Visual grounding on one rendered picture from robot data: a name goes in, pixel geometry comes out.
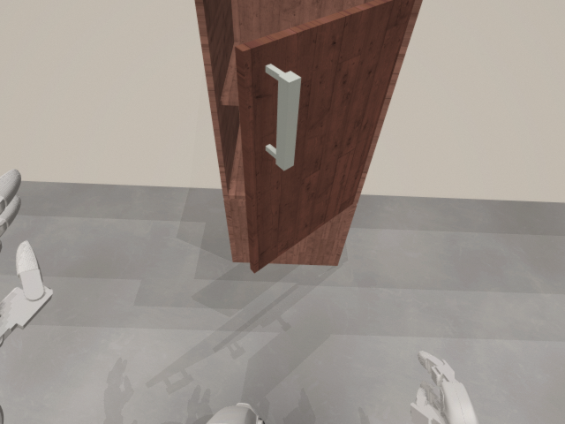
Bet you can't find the handle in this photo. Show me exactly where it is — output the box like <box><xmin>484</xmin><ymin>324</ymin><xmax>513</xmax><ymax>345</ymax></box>
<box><xmin>266</xmin><ymin>64</ymin><xmax>301</xmax><ymax>170</ymax></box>

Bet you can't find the left robot shin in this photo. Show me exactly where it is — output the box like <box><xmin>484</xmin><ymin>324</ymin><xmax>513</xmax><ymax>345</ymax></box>
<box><xmin>236</xmin><ymin>403</ymin><xmax>256</xmax><ymax>414</ymax></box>

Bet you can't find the left robot hand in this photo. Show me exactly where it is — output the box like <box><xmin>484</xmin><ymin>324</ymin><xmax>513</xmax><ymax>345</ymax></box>
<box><xmin>0</xmin><ymin>169</ymin><xmax>53</xmax><ymax>347</ymax></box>

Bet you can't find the cupboard door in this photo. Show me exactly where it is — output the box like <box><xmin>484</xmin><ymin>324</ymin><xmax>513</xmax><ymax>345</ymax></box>
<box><xmin>235</xmin><ymin>0</ymin><xmax>415</xmax><ymax>273</ymax></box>

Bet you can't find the left robot thigh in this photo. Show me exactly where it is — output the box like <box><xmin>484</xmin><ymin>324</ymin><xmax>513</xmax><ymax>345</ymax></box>
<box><xmin>207</xmin><ymin>406</ymin><xmax>263</xmax><ymax>424</ymax></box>

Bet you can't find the right robot hand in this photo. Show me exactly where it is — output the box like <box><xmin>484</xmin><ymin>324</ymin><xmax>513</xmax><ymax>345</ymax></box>
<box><xmin>411</xmin><ymin>351</ymin><xmax>479</xmax><ymax>424</ymax></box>

